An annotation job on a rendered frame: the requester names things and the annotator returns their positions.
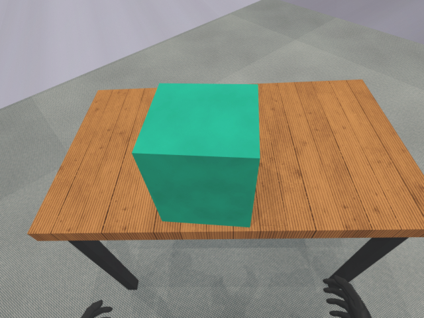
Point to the table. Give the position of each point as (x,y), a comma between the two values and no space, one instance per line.
(331,166)

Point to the robot left hand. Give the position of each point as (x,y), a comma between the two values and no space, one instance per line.
(95,309)

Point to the carton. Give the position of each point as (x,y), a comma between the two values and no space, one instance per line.
(198,152)

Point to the robot right hand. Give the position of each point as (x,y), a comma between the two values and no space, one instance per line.
(352,301)

